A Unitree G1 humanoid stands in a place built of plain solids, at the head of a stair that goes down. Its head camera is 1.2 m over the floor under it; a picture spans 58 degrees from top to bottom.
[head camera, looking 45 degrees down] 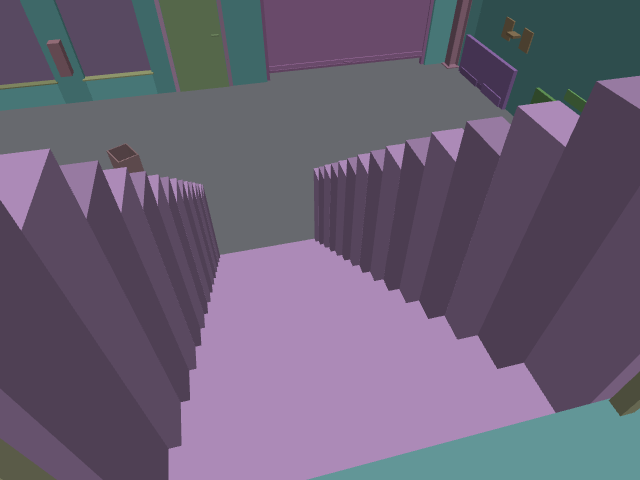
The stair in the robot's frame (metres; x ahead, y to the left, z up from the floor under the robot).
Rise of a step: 0.18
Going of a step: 0.24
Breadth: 1.25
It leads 14 degrees to the left of straight ahead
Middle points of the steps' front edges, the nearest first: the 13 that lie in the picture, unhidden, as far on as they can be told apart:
0.40 -0.18 0.00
0.63 -0.13 -0.18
0.86 -0.07 -0.37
1.09 -0.01 -0.55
1.32 0.04 -0.73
1.55 0.10 -0.92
1.78 0.15 -1.10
2.01 0.21 -1.28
2.23 0.27 -1.47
2.46 0.32 -1.65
2.69 0.38 -1.84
2.92 0.44 -2.02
3.15 0.49 -2.20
